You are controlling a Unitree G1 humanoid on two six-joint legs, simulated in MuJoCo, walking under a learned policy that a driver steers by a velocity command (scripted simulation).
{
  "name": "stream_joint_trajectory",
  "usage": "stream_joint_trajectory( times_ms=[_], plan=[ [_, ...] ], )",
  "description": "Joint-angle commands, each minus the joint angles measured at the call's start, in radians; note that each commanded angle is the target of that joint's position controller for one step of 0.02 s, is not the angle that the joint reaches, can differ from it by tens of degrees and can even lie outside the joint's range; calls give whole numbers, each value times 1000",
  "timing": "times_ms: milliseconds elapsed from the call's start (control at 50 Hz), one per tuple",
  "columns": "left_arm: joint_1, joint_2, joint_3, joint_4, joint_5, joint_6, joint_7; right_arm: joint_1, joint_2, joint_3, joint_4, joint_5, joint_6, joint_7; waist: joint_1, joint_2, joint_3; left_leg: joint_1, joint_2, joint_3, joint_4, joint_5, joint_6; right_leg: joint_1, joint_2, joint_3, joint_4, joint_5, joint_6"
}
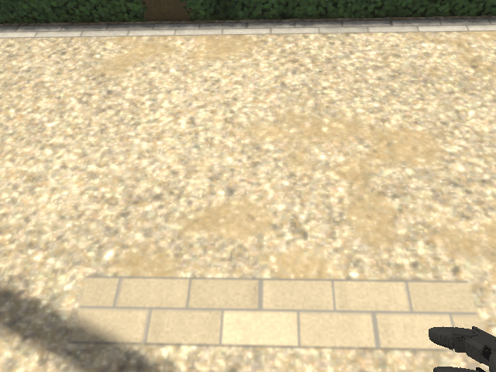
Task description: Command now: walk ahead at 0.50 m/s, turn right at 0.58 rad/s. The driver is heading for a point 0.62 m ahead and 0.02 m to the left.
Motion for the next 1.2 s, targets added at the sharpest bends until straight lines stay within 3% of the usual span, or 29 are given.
stream_joint_trajectory(
  times_ms=[20,60,100,120,140,160,180,200,260,420,540,580,600,620,640,660,680,700,740,820,920,1000,1040,1060,1080,1100,1120,1140,1200],
  plan=[
    [32,156,44,-49,-6,-3,7,-97,-93,-26,-89,11,-26,12,1,-130,-44,149,-65,33,-101,16,12,-23,-225,219,-45,180,-135],
    [19,157,47,-56,-2,1,10,-62,-117,-40,-85,15,-37,17,-26,-157,-48,206,-70,28,-140,-58,41,14,-240,277,13,177,-119],
    [-18,115,34,-79,3,0,9,96,-153,-63,-51,4,-47,10,-114,-157,-122,456,-39,27,-188,-60,97,-36,-178,248,175,249,-68],
    [-21,55,13,-102,17,-6,4,251,-211,-80,-40,-13,-49,2,-177,-46,-251,713,137,-143,-179,-110,164,-164,-113,156,453,116,-26],
    [130,16,-2,-123,-10,-13,6,333,-279,-95,-4,-24,-38,5,-111,304,-353,996,357,-612,-271,-295,340,-506,10,37,758,-322,39],
    [129,121,14,-95,-18,-13,10,317,-191,-79,-17,3,-32,7,-132,220,-291,966,375,-700,-314,-517,338,-637,-80,47,899,-296,56],
    [19,171,28,-108,-9,-6,9,280,-130,-62,-29,8,-24,0,-162,115,-171,852,327,-536,-322,-505,291,-664,-114,27,941,-194,65],
    [-42,161,29,-123,4,-1,9,237,-114,-52,-32,-1,-15,-2,-148,45,-101,730,283,-404,-335,-384,261,-634,-145,-4,929,-120,69],
    [-68,100,24,-142,2,1,-6,207,-76,-35,0,-11,-14,0,-98,75,-21,537,186,-192,-404,-180,240,-541,-195,-21,828,-42,68],
    [-233,33,-15,-162,14,-16,-29,250,-160,-50,93,17,-8,2,-118,42,0,527,159,33,-457,52,255,-486,-210,-113,387,205,86],
    [-344,64,-10,-204,3,-28,-50,336,-209,-55,152,40,19,6,-140,71,26,627,212,40,-393,103,225,-381,-162,-170,174,149,37],
    [-195,108,18,-165,15,-32,-43,324,-210,-50,163,48,29,3,-42,62,-49,596,172,76,-212,358,192,-121,-108,-208,79,164,-6],
    [-35,164,45,-124,23,-31,-32,324,-181,-36,159,40,26,1,32,40,-151,482,122,113,-13,336,157,136,-147,-162,98,195,-39],
    [130,261,67,-106,44,-24,-14,335,-91,-5,120,6,16,2,72,-140,-310,182,24,165,364,-59,95,471,-416,166,106,199,-128],
    [138,271,61,-107,42,-24,-17,402,-61,9,115,20,-2,4,37,-316,-415,-34,-80,37,588,-594,76,564,-561,538,-36,82,-235],
    [107,187,40,-101,31,-27,-19,339,-159,-22,120,46,-4,7,53,-201,-296,-129,-26,-19,679,-547,76,473,-522,444,-58,3,-199],
    [45,148,26,-99,21,-30,-20,278,-167,-26,100,52,-4,9,28,-181,-176,-152,16,7,662,-453,83,343,-481,285,-79,27,-162],
    [-19,116,16,-97,23,-34,-24,248,-151,-26,102,41,3,4,-6,-127,-117,-116,51,19,620,-374,79,223,-433,190,-115,58,-137],
    [-91,76,8,-89,33,-52,-29,279,-125,-31,113,34,30,1,-67,-154,-55,-19,85,6,566,-272,67,65,-382,57,-195,137,-116],
    [-104,94,17,-41,46,-75,-18,252,-75,-27,97,19,56,-9,-107,-96,-3,-3,49,-1,455,-188,32,-10,-367,-113,-213,571,-125],
    [-77,132,23,8,27,-53,6,107,-23,3,52,-2,44,20,-65,-97,-17,135,14,88,63,57,39,-3,-318,-241,-181,673,-95],
    [-60,166,33,55,4,-31,9,79,-77,-10,27,-6,42,33,-70,-122,-42,176,-8,85,-54,-14,87,110,-366,-195,-69,671,-74],
    [-67,157,31,70,-3,-22,12,174,-116,-29,61,-17,37,28,-120,-93,-93,340,-56,123,-180,84,128,117,-311,-211,87,668,-26],
    [-14,132,22,76,19,-25,13,227,-189,-49,70,-20,35,16,-120,-8,-157,503,18,51,-163,509,160,51,-239,-254,236,529,31],
    [98,58,-7,77,46,-34,5,267,-228,-48,65,-47,42,2,-86,154,-290,826,240,-195,-82,879,324,-212,-141,-253,512,55,103],
    [116,41,-20,101,39,-23,-2,278,-139,-22,79,-26,48,2,-97,212,-409,847,344,-335,-133,873,440,-257,-115,-129,680,-417,143],
    [76,105,-2,101,12,-5,-5,233,-108,-9,72,-10,55,12,-101,137,-367,757,298,-290,-173,649,415,-276,-153,-69,726,-441,146],
    [12,108,1,91,1,14,2,169,-93,-6,68,-6,58,16,-90,82,-271,669,257,-242,-207,427,369,-332,-175,-83,720,-420,143],
    [-31,93,6,96,22,66,34,30,-106,-11,59,-19,74,7,-39,98,-122,352,171,-145,-334,7,284,-222,-194,-110,541,-263,155]
  ],
)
